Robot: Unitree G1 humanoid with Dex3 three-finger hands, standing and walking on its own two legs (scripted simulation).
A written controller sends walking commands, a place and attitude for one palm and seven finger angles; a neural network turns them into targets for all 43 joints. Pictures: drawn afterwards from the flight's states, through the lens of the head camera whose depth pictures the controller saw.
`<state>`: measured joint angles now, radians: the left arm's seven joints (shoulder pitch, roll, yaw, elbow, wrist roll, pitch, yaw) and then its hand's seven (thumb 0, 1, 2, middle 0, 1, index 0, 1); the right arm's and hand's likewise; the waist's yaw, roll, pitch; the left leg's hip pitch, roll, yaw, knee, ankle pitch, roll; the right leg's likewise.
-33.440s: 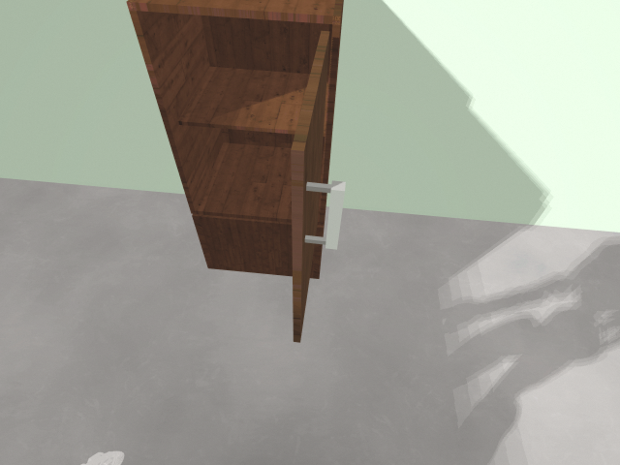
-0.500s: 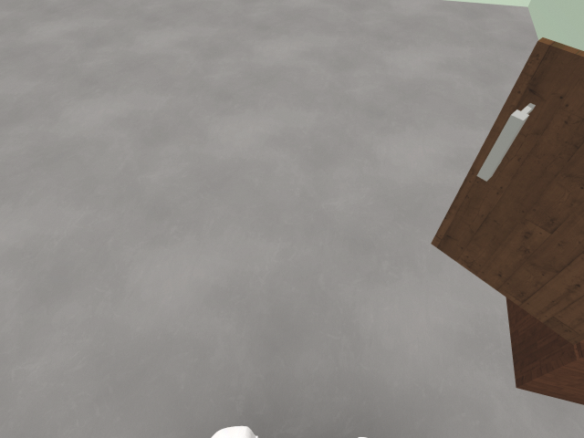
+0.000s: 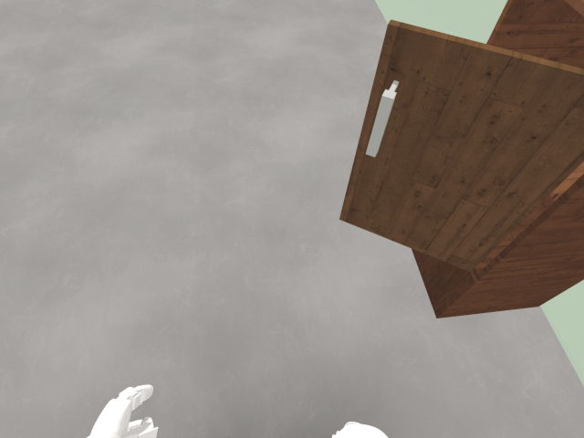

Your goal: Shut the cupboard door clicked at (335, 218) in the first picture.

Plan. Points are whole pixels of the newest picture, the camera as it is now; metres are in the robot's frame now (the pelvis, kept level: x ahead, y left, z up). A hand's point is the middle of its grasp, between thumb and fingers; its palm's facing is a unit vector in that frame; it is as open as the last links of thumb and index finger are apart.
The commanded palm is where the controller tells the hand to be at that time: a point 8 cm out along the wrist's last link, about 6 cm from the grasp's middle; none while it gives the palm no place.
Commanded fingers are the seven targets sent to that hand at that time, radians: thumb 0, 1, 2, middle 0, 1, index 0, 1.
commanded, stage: turn to face it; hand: left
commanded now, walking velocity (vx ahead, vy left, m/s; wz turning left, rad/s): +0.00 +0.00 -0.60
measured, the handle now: (382, 119) +0.69 -0.15 +0.00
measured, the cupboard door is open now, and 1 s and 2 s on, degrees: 57 57 57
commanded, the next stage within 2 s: take the last steps up to it in 0.60 s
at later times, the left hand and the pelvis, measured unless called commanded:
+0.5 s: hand (180, 416) +0.16 +0.18 -0.18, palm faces -0.21 -0.95 -0.21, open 7.4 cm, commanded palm none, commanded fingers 0.00 0.90 0.90 -0.20 -0.30 -0.20 -0.30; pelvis +0.03 +0.00 -0.01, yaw -14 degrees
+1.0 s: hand (216, 410) +0.17 +0.13 -0.18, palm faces -0.32 -0.93 -0.17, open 7.4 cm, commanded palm none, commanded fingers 0.00 0.90 0.90 -0.20 -0.30 -0.20 -0.30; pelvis +0.07 -0.03 -0.01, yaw -22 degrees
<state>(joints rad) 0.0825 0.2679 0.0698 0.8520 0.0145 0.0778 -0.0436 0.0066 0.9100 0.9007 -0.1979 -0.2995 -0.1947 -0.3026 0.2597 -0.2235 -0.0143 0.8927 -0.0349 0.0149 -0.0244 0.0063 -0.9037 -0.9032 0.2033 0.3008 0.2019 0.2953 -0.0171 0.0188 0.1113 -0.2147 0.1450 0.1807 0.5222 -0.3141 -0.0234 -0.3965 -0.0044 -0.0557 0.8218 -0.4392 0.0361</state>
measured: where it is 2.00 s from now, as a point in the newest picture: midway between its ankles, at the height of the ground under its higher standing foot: outside the picture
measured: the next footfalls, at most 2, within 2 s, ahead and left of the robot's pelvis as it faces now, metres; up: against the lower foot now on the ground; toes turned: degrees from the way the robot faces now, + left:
right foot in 0.08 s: +0.03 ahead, -0.13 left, +0.00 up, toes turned -6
left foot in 0.40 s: +0.10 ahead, +0.12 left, +0.00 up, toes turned -9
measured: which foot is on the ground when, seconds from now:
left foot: down 0.00-0.06, up 0.08-0.38, down 0.40-0.70, up 0.72-0.98, down 1.00-1.00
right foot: up 0.00-0.06, down 0.08-0.40, up 0.42-0.68, down 0.70-1.00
